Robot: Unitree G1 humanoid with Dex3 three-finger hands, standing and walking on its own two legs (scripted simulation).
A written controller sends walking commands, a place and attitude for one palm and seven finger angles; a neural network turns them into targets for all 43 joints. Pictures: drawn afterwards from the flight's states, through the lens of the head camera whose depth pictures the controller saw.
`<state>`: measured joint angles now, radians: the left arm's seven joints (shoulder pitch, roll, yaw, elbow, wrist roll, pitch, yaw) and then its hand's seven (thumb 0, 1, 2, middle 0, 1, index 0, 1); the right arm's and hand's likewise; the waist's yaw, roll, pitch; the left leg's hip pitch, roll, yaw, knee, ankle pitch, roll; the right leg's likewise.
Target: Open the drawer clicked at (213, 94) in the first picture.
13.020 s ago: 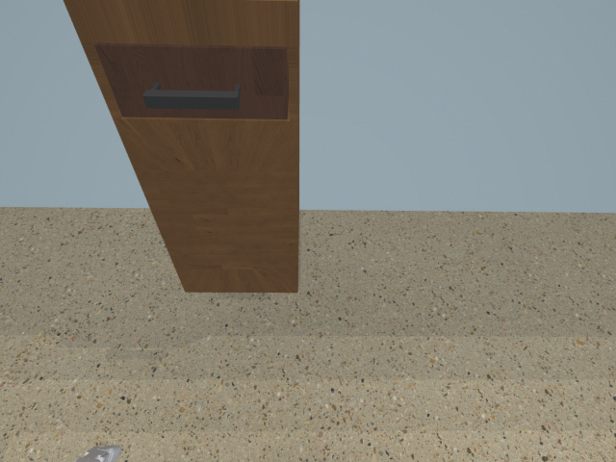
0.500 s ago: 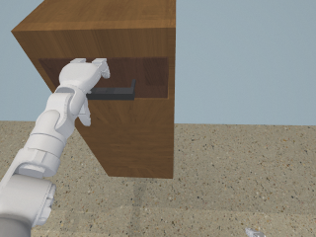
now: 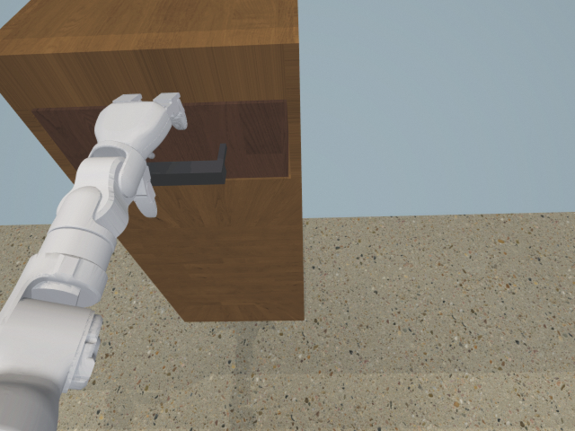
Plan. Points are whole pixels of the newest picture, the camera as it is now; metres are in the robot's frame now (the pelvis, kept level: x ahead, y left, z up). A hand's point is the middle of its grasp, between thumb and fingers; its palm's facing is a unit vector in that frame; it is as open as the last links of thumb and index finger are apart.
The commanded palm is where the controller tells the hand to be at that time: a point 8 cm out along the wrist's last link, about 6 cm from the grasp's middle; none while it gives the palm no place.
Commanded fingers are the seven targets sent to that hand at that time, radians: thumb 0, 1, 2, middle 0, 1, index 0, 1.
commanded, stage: move the hooked fingers above the handle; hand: left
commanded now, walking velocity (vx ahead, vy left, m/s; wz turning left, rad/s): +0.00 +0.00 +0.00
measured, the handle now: (167, 162) +0.51 +0.22 +0.07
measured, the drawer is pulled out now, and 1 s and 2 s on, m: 0.00 0.00 0.00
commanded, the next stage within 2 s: none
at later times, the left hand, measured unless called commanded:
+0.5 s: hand (150, 156) +0.46 +0.21 +0.13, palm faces -0.02 -0.02 -1.00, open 13.8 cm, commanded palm +0.44 +0.22 +0.19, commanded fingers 0.00 -0.50 0.30 -0.30 -1.20 -0.30 -1.20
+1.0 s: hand (150, 162) +0.44 +0.20 +0.14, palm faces +0.02 -0.01 -1.00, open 13.8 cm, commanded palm +0.43 +0.22 +0.20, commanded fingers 0.00 -0.50 0.30 -0.30 -1.20 -0.30 -1.20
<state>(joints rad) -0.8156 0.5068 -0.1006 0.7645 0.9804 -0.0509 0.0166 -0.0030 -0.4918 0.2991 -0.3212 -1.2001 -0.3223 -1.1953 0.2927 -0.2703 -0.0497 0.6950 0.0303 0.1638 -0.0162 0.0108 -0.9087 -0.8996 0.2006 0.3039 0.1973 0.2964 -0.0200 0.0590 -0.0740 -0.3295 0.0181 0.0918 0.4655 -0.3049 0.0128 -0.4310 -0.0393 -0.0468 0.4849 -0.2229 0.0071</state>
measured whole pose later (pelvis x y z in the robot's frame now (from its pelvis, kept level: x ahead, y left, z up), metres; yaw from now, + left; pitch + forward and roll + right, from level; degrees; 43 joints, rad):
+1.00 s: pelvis -0.01 +0.00 +0.00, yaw +1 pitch +8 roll +0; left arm -0.80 0.48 -0.15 0.72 0.97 -0.07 0.02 0.00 -0.49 0.30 -0.32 -1.20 -0.32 -1.20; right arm 0.26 -0.27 -0.04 0.69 0.04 0.15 -0.02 0.01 -0.91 -0.90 0.20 0.30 0.20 0.30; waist 0.00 0.06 -0.07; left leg -0.32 0.01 0.07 0.48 -0.30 0.01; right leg -0.41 -0.05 -0.06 0.49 -0.22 0.01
